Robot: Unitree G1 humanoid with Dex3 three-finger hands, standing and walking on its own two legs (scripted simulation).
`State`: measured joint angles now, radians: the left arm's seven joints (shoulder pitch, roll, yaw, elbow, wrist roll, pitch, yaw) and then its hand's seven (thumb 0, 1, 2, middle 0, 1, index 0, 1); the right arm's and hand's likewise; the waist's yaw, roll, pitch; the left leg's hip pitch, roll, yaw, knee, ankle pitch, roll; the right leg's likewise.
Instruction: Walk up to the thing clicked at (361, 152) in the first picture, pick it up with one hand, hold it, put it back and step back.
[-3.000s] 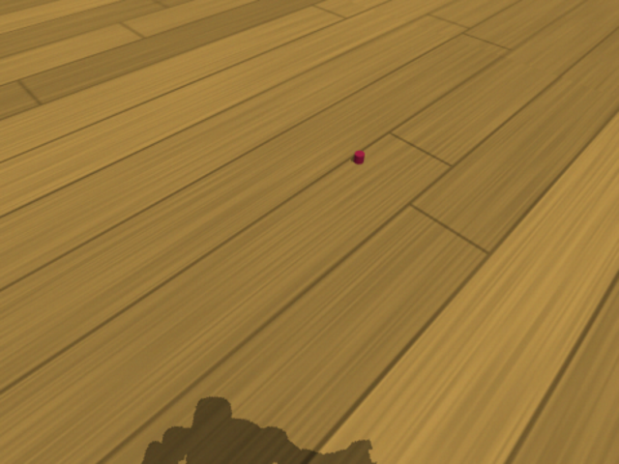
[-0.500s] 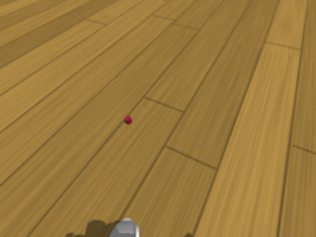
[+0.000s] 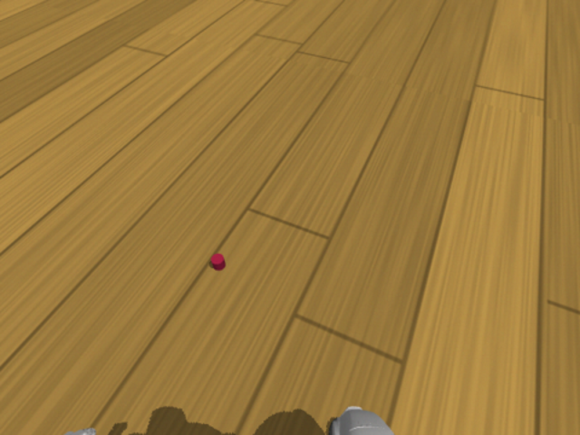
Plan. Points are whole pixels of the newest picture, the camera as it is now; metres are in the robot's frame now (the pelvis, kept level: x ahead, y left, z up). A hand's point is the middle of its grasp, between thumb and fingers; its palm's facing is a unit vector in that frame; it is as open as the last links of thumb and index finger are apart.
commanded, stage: walk up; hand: left
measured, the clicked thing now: (218, 262) +0.82 +0.27 -0.74
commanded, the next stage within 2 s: none
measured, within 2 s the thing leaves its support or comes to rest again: neither
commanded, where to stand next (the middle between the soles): +0.44 +0.05 m, yaw +1 degrees
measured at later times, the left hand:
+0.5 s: hand (99, 407) +0.19 +0.31 -0.16, palm faces +0.00 -0.93 -0.38, open 7.4 cm
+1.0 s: hand (134, 283) +0.40 +0.29 -0.13, palm faces -0.03 -0.90 -0.44, open 7.4 cm
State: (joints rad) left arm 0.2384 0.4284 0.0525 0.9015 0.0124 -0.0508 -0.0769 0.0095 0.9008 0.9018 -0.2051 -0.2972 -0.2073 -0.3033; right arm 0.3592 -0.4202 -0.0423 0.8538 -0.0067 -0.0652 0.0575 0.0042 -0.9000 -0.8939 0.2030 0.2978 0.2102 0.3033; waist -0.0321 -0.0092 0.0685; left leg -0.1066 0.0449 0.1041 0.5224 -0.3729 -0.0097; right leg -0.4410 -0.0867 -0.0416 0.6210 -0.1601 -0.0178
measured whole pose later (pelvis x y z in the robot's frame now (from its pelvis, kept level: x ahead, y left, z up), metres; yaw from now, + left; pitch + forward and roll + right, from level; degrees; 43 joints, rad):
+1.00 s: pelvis +0.33 +0.01 +0.00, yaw +1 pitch -2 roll +0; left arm 0.25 0.40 0.02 0.86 0.01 -0.08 -0.01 0.01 0.90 0.90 -0.21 -0.30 -0.21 -0.30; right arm 0.26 -0.42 -0.03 0.88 -0.01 0.00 0.02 0.01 -0.91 -0.89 0.20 0.30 0.21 0.30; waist 0.00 0.06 0.11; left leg -0.42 0.04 0.02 0.98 -0.49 0.02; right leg -0.33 -0.04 -0.05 0.62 -0.25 -0.01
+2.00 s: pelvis +0.37 +0.04 +0.02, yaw +0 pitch -2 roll +0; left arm 0.07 0.35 0.00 1.16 0.01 -0.01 -0.01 0.01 0.90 0.90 -0.21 -0.30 -0.21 -0.30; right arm 0.07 -0.35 0.00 1.18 -0.01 0.01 0.02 0.00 -0.90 -0.89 0.20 0.30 0.21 0.30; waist -0.01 0.00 0.06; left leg -0.17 0.04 0.04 0.34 -0.14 -0.02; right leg -0.14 -0.04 0.00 0.34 -0.16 0.04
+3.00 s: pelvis +0.40 +0.03 +0.02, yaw +1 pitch -1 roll +0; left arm 0.10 0.35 0.00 1.13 0.01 -0.01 0.00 0.01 0.90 0.90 -0.21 -0.30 -0.21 -0.30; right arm 0.07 -0.35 0.00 1.14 -0.01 0.00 0.01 0.00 -0.90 -0.89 0.20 0.30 0.21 0.30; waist -0.01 0.00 0.04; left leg -0.13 0.05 0.03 0.32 -0.17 -0.04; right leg -0.10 -0.03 -0.02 0.32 -0.20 0.02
